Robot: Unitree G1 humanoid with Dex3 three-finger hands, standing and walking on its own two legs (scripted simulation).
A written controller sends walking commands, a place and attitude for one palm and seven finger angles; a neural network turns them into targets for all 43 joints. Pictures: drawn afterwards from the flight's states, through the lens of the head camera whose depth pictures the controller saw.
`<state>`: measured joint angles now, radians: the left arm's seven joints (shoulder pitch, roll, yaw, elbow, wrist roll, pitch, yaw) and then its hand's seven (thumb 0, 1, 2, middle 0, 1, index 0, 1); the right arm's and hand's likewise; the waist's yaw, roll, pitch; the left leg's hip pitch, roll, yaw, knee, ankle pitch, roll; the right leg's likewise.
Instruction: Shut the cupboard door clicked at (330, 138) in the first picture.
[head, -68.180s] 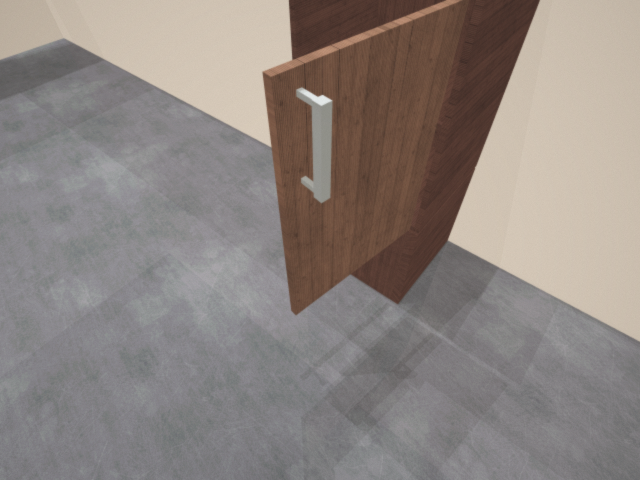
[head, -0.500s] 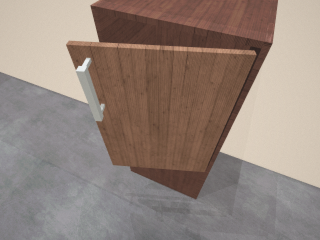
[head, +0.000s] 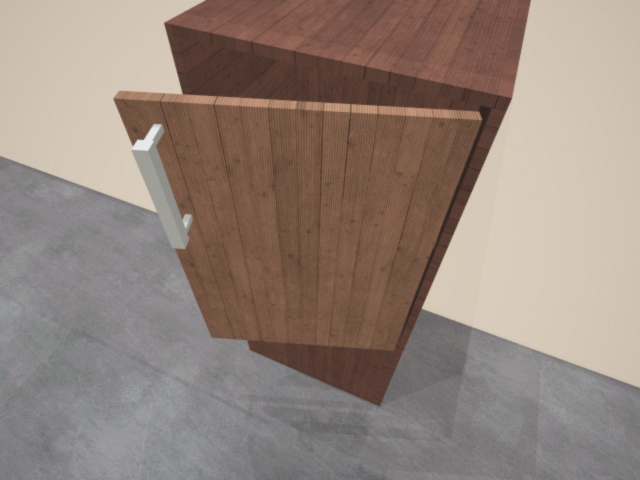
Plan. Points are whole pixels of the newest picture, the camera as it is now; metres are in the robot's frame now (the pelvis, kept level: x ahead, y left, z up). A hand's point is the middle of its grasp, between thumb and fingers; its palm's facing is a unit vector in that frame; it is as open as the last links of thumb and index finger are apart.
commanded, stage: look again from close up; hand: left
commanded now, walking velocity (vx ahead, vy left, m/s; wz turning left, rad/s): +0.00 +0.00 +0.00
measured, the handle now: (169, 190) +0.43 +0.23 +0.13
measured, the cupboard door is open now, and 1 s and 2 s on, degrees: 19 19 19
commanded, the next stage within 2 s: raise the hand and make a fist in 0.56 s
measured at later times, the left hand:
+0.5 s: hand out of the picture -0.01 +0.19 -0.18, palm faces +0.02 -0.98 -0.20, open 7.3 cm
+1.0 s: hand (180, 434) +0.17 +0.17 +0.00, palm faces -0.02 -1.00 +0.06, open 6.5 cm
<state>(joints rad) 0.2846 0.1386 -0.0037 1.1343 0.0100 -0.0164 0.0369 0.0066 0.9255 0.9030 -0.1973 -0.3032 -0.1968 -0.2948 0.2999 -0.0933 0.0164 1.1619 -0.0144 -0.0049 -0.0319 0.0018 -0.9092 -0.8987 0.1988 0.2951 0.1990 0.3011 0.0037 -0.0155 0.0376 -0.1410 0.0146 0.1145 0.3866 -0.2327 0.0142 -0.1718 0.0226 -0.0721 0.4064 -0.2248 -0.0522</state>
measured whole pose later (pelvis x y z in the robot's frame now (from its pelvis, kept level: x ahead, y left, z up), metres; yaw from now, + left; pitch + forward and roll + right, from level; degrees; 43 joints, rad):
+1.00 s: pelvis -0.03 +0.02 -0.05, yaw +2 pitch +5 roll +1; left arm 0.40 0.14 0.06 0.09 -0.21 -0.49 -0.22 0.00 0.92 0.90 -0.34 -0.46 -0.34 -0.45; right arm 0.21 -0.24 -0.05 0.60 0.02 -0.29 0.02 0.01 -0.91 -0.90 0.20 0.30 0.20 0.30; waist -0.04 -0.06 -0.10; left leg -0.54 -0.01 0.11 0.84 -0.40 0.05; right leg -0.57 -0.03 -0.07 0.86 -0.39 -0.03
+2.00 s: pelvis -0.01 +0.02 -0.02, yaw +4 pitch +1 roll -1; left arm 0.34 0.27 0.20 -0.26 -0.31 -0.08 -0.26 0.01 0.90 0.90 -1.24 -1.44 -1.24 -1.43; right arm 0.25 -0.24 0.07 0.54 0.06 -0.26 -0.07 0.01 -0.90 -0.90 0.20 0.30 0.20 0.30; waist 0.04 0.06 -0.07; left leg -0.34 0.00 0.05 0.70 -0.37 0.04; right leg -0.31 0.00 -0.12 0.65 -0.35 -0.03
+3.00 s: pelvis -0.02 +0.01 -0.01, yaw +4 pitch -3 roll +0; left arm -0.01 0.31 0.21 -0.02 -0.27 0.06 -0.25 0.01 0.90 0.90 -1.30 -1.50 -1.30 -1.50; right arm 0.23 -0.26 0.07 0.63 0.07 -0.23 -0.09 0.01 -0.90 -0.90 0.20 0.30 0.20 0.30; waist 0.03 0.06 0.00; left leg -0.21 0.00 0.05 0.54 -0.28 0.03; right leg -0.20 0.00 -0.12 0.52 -0.27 -0.04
